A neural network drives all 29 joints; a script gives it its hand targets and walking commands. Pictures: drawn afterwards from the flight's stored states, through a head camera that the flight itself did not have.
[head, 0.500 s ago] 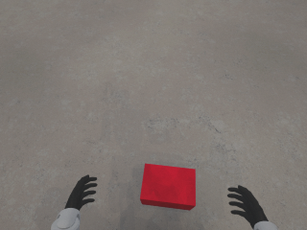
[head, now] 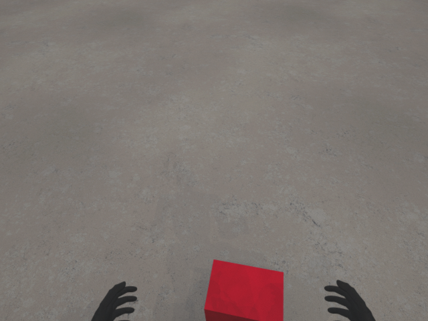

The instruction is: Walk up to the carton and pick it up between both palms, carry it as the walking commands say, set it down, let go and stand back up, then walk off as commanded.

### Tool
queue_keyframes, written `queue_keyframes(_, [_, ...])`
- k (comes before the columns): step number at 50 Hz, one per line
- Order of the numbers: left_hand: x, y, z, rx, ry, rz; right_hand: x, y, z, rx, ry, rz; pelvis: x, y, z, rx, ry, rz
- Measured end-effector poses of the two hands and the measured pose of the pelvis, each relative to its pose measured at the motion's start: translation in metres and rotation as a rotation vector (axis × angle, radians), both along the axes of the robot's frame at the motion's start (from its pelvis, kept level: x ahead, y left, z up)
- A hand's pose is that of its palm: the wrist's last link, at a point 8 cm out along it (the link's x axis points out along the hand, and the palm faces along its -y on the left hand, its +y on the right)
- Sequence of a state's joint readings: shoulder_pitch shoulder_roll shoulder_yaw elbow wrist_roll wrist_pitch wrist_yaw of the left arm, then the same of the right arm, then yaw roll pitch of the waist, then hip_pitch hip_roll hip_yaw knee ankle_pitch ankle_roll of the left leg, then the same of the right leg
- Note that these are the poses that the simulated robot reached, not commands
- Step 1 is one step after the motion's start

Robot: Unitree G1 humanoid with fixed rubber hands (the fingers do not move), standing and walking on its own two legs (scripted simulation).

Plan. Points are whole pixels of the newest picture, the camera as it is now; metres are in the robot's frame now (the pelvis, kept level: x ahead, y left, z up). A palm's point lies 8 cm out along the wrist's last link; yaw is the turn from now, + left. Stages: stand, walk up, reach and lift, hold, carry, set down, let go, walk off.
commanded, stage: let go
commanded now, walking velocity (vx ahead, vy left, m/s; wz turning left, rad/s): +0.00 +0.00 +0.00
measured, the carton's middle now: (243, 297) +0.37 -0.08 -0.68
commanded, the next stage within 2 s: stand in 0.10 s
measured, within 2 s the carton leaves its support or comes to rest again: neither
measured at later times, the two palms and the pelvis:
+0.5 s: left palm out of the picture +0.13 +0.23 -0.12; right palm out of the picture +0.08 -0.30 -0.12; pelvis +0.04 -0.02 -0.02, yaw -6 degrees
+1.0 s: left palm out of the picture +0.14 +0.23 -0.14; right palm out of the picture +0.02 -0.28 -0.15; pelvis +0.05 -0.01 -0.02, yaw -10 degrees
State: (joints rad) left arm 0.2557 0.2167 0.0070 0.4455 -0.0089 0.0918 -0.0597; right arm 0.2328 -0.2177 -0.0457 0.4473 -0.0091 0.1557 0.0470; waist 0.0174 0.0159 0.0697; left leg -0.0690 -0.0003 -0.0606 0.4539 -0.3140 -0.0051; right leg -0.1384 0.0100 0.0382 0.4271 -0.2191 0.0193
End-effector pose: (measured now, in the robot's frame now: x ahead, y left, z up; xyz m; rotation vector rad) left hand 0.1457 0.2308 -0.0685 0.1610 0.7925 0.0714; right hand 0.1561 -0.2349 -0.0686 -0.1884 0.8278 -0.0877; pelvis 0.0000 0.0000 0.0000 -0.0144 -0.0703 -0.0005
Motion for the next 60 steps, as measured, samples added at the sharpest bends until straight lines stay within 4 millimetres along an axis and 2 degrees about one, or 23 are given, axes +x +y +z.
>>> queue_keyframes(5, [-0.006,0.003,-0.002,0.016,0.009,0.000,-0.011,-0.001,-0.004,0.004,0.028,-0.026,-0.009,-0.001,-0.002,0.003,-0.026,-0.013])
queue_keyframes(8, [-0.014,0.011,-0.005,0.094,0.029,-0.020,-0.022,-0.007,-0.009,-0.044,0.006,-0.015,-0.012,0.000,-0.003,0.002,0.015,-0.027])
queue_keyframes(13, [-0.041,0.037,-0.022,0.186,0.167,-0.028,-0.064,-0.034,-0.033,-0.105,0.096,-0.054,-0.012,-0.002,-0.007,0.008,0.088,-0.056])
queue_keyframes(17, [-0.052,0.039,-0.033,0.194,0.256,-0.018,-0.091,-0.053,-0.050,-0.118,0.199,-0.112,0.003,-0.006,-0.012,0.005,0.110,-0.073])
queue_keyframes(21, [-0.041,0.022,-0.041,0.171,0.278,-0.038,-0.090,-0.061,-0.056,-0.112,0.222,-0.157,0.022,-0.011,-0.014,0.009,0.125,-0.093])
queue_keyframes(27, [-0.002,-0.005,-0.055,0.116,0.256,-0.072,-0.074,-0.066,-0.054,-0.119,0.222,-0.199,0.044,-0.017,-0.016,0.009,0.147,-0.116])
queue_keyframes(33, [0.024,-0.014,-0.062,0.112,0.259,-0.088,-0.073,-0.064,-0.057,-0.108,0.252,-0.248,0.058,-0.020,-0.018,0.015,0.149,-0.146])
queue_keyframes(39, [0.031,-0.007,-0.063,0.149,0.287,-0.085,-0.091,-0.056,-0.071,-0.082,0.327,-0.274,0.063,-0.019,-0.021,0.017,0.139,-0.159])
queue_keyframes(45, [0.015,0.003,-0.066,0.169,0.342,-0.062,-0.119,-0.047,-0.078,-0.066,0.420,-0.287,0.059,-0.016,-0.020,0.020,0.123,-0.172])
queue_keyframes(53, [-0.014,0.001,-0.071,0.164,0.414,-0.059,-0.150,-0.040,-0.082,-0.055,0.471,-0.309,0.047,-0.013,-0.018,0.023,0.092,-0.187])
queue_keyframes(60, [-0.038,-0.001,-0.071,0.158,0.481,-0.061,-0.183,-0.022,-0.087,-0.007,0.551,-0.317,0.038,-0.012,-0.015,0.026,0.081,-0.196])
